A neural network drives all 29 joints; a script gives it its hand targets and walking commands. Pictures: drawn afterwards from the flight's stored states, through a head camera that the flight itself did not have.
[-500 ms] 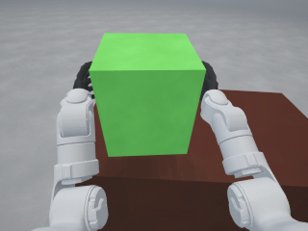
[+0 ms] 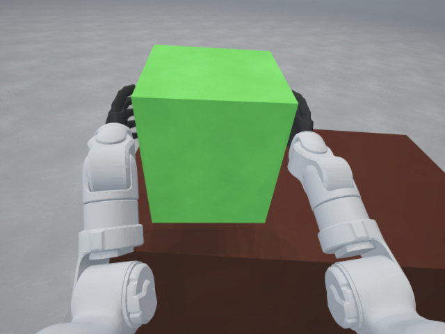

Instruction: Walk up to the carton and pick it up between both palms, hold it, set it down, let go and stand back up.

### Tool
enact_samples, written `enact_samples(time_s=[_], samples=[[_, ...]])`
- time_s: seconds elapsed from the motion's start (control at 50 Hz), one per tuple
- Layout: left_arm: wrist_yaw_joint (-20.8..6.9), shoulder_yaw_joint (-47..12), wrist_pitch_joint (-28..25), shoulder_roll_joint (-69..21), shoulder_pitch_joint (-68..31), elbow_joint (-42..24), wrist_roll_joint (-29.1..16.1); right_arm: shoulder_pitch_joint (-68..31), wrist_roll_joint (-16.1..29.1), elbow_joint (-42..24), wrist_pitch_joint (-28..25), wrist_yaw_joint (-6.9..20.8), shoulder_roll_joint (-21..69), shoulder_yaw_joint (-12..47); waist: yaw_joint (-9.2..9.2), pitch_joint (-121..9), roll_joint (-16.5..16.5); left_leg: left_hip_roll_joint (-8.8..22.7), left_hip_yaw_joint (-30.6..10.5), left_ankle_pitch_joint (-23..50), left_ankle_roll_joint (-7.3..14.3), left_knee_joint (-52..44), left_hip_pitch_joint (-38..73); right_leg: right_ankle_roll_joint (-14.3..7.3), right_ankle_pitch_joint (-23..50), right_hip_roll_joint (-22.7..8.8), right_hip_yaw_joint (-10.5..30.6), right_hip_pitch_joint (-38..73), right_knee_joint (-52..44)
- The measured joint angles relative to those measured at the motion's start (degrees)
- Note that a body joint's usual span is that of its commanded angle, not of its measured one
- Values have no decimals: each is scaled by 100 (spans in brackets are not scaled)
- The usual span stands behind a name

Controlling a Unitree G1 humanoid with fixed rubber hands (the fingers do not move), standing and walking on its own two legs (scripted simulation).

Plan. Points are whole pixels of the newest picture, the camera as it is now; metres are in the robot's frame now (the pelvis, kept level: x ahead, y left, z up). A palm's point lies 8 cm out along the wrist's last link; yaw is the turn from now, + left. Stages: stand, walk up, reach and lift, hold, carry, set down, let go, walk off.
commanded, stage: hold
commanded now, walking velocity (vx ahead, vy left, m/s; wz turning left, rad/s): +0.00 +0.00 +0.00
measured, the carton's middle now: (211, 136) +0.40 +0.01 +0.22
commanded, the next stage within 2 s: none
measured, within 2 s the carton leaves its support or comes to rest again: neither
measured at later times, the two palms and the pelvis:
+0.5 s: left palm (120, 133) +0.36 +0.16 +0.25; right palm (299, 138) +0.36 -0.14 +0.24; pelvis +0.00 +0.00 +0.00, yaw +0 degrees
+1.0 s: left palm (120, 132) +0.36 +0.16 +0.25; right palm (299, 138) +0.36 -0.14 +0.24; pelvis +0.00 +0.00 +0.00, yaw +0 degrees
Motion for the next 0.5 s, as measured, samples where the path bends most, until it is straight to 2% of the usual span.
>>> enact_samples(time_s=[0.5], samples=[[38,-88,31,-40,155,-261,-12,124,73,-166,-32,9,-33,69,-34,76,-15,-12,-2,-52,8,50,28,16,-22,-11,0,58,-9]])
